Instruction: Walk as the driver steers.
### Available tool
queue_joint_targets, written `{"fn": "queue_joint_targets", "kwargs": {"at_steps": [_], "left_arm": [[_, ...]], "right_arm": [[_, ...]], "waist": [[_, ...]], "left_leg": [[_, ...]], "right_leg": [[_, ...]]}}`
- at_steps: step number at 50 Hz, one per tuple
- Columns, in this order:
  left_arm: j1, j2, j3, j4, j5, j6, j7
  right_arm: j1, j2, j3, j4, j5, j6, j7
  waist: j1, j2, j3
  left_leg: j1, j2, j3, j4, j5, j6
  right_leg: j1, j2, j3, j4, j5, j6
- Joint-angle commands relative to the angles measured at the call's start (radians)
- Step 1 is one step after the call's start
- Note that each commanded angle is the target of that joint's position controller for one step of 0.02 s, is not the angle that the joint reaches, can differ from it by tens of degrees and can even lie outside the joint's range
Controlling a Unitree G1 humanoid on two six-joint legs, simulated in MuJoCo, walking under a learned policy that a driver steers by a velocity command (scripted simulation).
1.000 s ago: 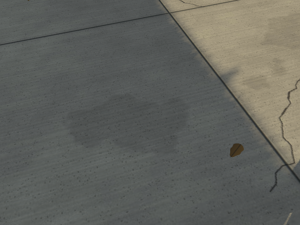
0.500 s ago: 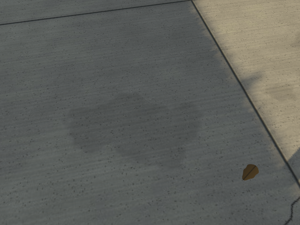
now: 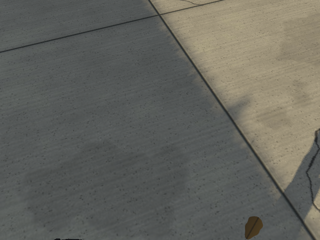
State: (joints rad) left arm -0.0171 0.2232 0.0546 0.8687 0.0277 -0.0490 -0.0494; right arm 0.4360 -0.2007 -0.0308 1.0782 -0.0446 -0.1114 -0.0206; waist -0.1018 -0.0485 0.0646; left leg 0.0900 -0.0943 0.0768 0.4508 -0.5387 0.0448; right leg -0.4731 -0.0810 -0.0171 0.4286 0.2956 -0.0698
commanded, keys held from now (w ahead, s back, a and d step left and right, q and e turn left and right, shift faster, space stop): w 1.00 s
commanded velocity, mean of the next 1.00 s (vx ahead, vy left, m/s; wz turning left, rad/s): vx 0.50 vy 0.00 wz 0.00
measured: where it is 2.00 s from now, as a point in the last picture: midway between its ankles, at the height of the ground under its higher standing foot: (153, 124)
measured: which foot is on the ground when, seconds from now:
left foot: down 0.00-0.04, up 0.06-0.52, down 0.54-1.00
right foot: up 0.00-0.04, down 0.06-0.54, up 0.56-1.00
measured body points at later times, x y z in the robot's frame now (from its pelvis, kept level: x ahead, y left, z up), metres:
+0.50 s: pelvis +0.30 -0.02 -0.07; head +0.34 +0.00 +0.37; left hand +0.22 +0.22 -0.22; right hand +0.50 -0.24 -0.19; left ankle +0.44 +0.07 -0.79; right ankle +0.17 -0.11 -0.80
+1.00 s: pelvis +0.56 +0.00 -0.06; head +0.58 +0.00 +0.38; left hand +0.73 +0.22 -0.19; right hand +0.47 -0.23 -0.21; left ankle +0.44 +0.07 -0.80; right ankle +0.72 -0.13 -0.77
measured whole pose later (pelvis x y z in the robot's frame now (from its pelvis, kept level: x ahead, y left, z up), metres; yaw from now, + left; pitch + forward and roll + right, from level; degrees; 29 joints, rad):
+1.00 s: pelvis +0.56 +0.00 -0.06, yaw +0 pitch +0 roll +1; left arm 0.04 0.20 0.04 0.91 0.02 -0.03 -0.03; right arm 0.47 -0.16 -0.03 1.07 -0.02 -0.10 -0.01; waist -0.06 -0.04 0.04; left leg 0.08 -0.09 0.07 0.18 -0.27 0.08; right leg -0.59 -0.08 -0.05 0.66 -0.05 -0.03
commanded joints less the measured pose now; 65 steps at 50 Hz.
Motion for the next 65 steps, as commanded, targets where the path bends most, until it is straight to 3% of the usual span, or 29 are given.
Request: {"fn": "queue_joint_targets", "kwargs": {"at_steps": [1,3,4,5,6,7,8,9,11,17,22,24,26,27,28,29,30,31,33,39,50,53,55,56,57,58,60,62,65], "left_arm": [[-0.020,0.083,0.014,-0.038,0.009,-0.029,0.007],[0.348,0.123,0.036,0.098,0.030,-0.043,0.015],[0.465,0.194,0.056,0.141,0.039,-0.043,0.010],[0.551,0.210,0.052,0.143,0.029,-0.048,0.003],[0.572,0.231,0.066,0.135,-0.009,-0.033,0.002],[0.457,0.178,0.051,0.098,0.000,-0.024,0.025],[0.313,0.098,0.029,0.077,0.001,-0.028,0.037],[0.299,0.126,0.028,0.078,0.004,-0.037,0.053],[0.360,0.083,0.014,0.120,-0.010,-0.057,0.057],[0.386,0.071,0.004,0.135,-0.017,-0.059,0.047],[0.472,0.096,0.005,0.174,-0.013,-0.046,0.055],[0.465,0.110,0.009,0.178,-0.003,-0.041,0.060],[0.455,0.110,0.008,0.177,-0.002,-0.035,0.058],[0.464,0.082,-0.002,0.147,-0.010,-0.035,0.054],[0.588,-0.008,-0.014,0.139,-0.041,-0.033,0.045],[0.487,0.096,0.010,0.138,-0.011,-0.026,0.049],[0.395,0.096,0.015,0.108,-0.011,-0.029,0.044],[0.360,0.077,0.014,0.104,-0.010,-0.032,0.041],[0.394,0.038,0.009,0.121,0.008,-0.012,0.034],[0.232,0.035,0.012,0.069,0.008,0.023,0.024],[-0.060,0.025,-0.009,-0.043,-0.005,0.002,0.021],[0.015,0.045,0.000,-0.035,-0.008,-0.013,0.029],[0.292,0.080,0.023,0.055,-0.001,-0.030,0.045],[0.471,0.155,0.045,0.094,0.026,-0.038,0.056],[0.518,0.253,0.070,0.101,0.034,-0.032,0.051],[0.430,0.205,0.061,0.091,-0.006,-0.018,0.041],[0.272,0.088,0.027,0.068,-0.011,-0.026,0.035],[0.268,0.030,0.007,0.092,-0.012,-0.039,0.044],[0.349,0.057,0.007,0.127,-0.017,-0.058,0.050]], "right_arm": [[0.119,-0.136,-0.022,0.008,-0.015,0.025,-0.024],[0.079,-0.149,-0.029,0.001,0.007,0.041,-0.023],[0.082,-0.094,-0.027,-0.006,0.030,0.037,-0.018],[0.214,-0.043,-0.021,-0.001,0.077,0.031,-0.027],[0.168,-0.108,-0.023,-0.025,0.091,0.026,-0.032],[0.007,-0.134,-0.030,-0.064,0.065,0.020,-0.025],[-0.119,-0.144,-0.037,-0.078,0.032,0.017,-0.004],[-0.097,-0.117,-0.039,-0.089,0.019,0.029,0.017],[-0.092,-0.066,-0.033,-0.070,-0.017,0.063,0.037],[-0.314,-0.023,-0.006,-0.154,0.016,0.056,0.053],[-0.430,-0.059,-0.013,-0.204,0.023,0.052,0.048],[-0.391,-0.075,-0.023,-0.197,0.019,0.043,0.044],[-0.144,-0.103,-0.045,-0.111,0.009,0.029,0.031],[0.027,-0.185,-0.067,-0.082,-0.011,0.021,0.019],[0.071,-0.274,-0.088,-0.076,-0.008,0.031,0.021],[-0.018,-0.220,-0.078,-0.089,0.031,0.048,0.026],[-0.133,-0.163,-0.061,-0.113,0.034,0.048,0.028],[-0.188,-0.115,-0.048,-0.119,0.029,0.040,0.031],[-0.194,-0.072,-0.034,-0.101,0.032,0.023,0.024],[-0.060,-0.106,-0.035,-0.064,0.036,0.002,0.018],[0.113,-0.103,-0.024,-0.010,0.020,0.011,0.004],[0.073,-0.123,-0.029,-0.009,0.017,0.012,-0.003],[0.032,-0.133,-0.031,-0.015,0.024,0.016,0.001],[0.025,-0.102,-0.020,-0.046,0.036,0.014,0.005],[0.143,-0.005,-0.006,-0.060,0.073,0.016,0.017],[0.077,-0.109,-0.033,-0.054,0.043,0.021,0.013],[-0.050,-0.087,-0.034,-0.091,0.037,0.014,0.019],[-0.041,-0.055,-0.033,-0.088,0.013,0.036,0.028],[-0.063,-0.035,-0.033,-0.099,0.006,0.062,0.042]], "waist": [[0.005,0.035,0.080],[0.170,-0.020,-0.068],[0.198,-0.114,-0.148],[0.141,-0.217,-0.331],[0.223,-0.199,-0.456],[0.211,-0.108,-0.307],[0.172,0.007,-0.143],[0.124,-0.082,-0.107],[0.081,-0.008,-0.047],[0.089,-0.033,-0.005],[0.113,-0.013,0.030],[0.086,-0.007,0.016],[-0.014,0.040,-0.103],[-0.063,0.136,-0.219],[-0.006,0.346,-0.330],[0.003,0.155,-0.234],[0.036,0.121,-0.088],[0.066,0.085,-0.029],[0.124,0.115,-0.018],[0.118,0.093,0.006],[0.038,0.121,0.056],[0.092,0.134,0.020],[0.211,0.103,-0.123],[0.268,0.029,-0.242],[0.210,-0.212,-0.350],[0.192,-0.051,-0.296],[0.133,0.031,-0.075],[0.080,-0.001,-0.036],[0.064,-0.005,-0.034]], "left_leg": [[-0.004,0.218,-0.154,0.146,0.523,0.135],[-0.146,0.155,-0.098,0.578,0.595,0.122],[-0.396,0.049,-0.045,0.946,0.058,0.096],[-0.719,0.024,-0.131,1.194,-0.239,0.076],[-0.904,0.044,-0.157,1.252,-0.168,0.077],[-0.966,0.104,-0.128,1.103,0.061,0.061],[-0.882,0.148,-0.123,0.966,0.203,0.050],[-0.801,0.157,-0.128,0.880,0.247,0.024],[-0.668,0.183,-0.123,0.742,0.239,-0.020],[-0.585,0.166,-0.027,0.305,0.483,-0.009],[-0.598,0.143,-0.021,0.167,0.485,0.038],[-0.524,0.112,-0.008,0.121,0.406,0.064],[-0.225,0.070,0.006,0.034,0.395,0.100],[0.007,0.276,-0.232,0.002,0.329,0.157],[0.233,0.532,-0.723,-0.138,0.242,0.309],[0.144,0.475,-0.729,-0.195,0.078,0.276],[-0.004,0.442,-0.572,-0.214,0.078,0.241],[-0.123,0.396,-0.476,-0.249,0.193,0.207],[-0.248,0.325,-0.331,-0.280,0.366,0.157],[-0.215,0.291,-0.220,-0.342,0.515,0.161],[0.020,0.308,-0.138,-0.271,0.802,0.160],[0.042,0.320,-0.110,-0.150,1.078,0.136],[-0.031,0.268,-0.060,0.156,1.176,0.102],[-0.241,0.222,-0.032,0.434,0.866,0.082],[-0.601,0.022,0.010,0.809,0.101,0.036],[-0.682,0.058,-0.139,0.891,0.067,0.057],[-0.690,0.140,-0.134,0.814,0.221,0.059],[-0.607,0.179,-0.125,0.719,0.263,0.041],[-0.614,0.184,-0.094,0.666,0.291,0.014]], "right_leg": [[0.011,0.003,0.001,-0.127,-0.034,-0.006],[0.416,0.013,-0.029,-0.183,0.019,-0.031],[0.654,-0.103,0.062,-0.040,0.301,-0.064],[1.030,-0.290,0.196,0.296,0.711,-0.099],[1.113,-0.373,0.379,0.201,0.319,-0.219],[0.892,-0.331,0.378,-0.001,-0.191,-0.233],[0.647,-0.224,0.307,-0.123,-0.337,-0.153],[0.510,-0.275,0.333,-0.145,-0.223,-0.197],[0.339,-0.217,0.256,-0.172,-0.051,-0.186],[0.294,-0.082,0.061,-0.242,0.006,-0.130],[0.456,-0.147,0.081,-0.229,-0.025,-0.123],[0.501,-0.149,0.060,-0.139,0.117,-0.107],[0.439,-0.082,0.000,0.171,0.182,-0.076],[0.258,-0.024,-0.046,0.470,-0.108,-0.051],[-0.076,0.163,-0.067,0.827,-0.845,-0.015],[-0.189,0.112,0.059,0.886,-0.815,-0.030],[-0.220,0.062,0.058,0.857,-0.711,-0.034],[-0.174,0.028,0.061,0.793,-0.639,-0.031],[-0.050,-0.006,0.056,0.705,-0.591,-0.005],[-0.156,-0.030,0.016,0.563,-0.445,0.049],[-0.195,0.026,-0.060,0.184,-0.364,0.023],[-0.040,0.076,-0.083,0.115,-0.467,-0.029],[0.300,0.122,-0.099,0.020,-0.418,-0.075],[0.570,-0.066,0.105,0.011,-0.494,-0.126],[0.810,-0.349,0.610,-0.099,-0.548,-0.269],[0.726,-0.310,0.657,-0.160,-0.605,-0.249],[0.462,-0.234,0.384,-0.214,-0.491,-0.190],[0.340,-0.151,0.236,-0.250,-0.374,-0.132],[0.325,-0.128,0.163,-0.273,-0.256,-0.139]]}}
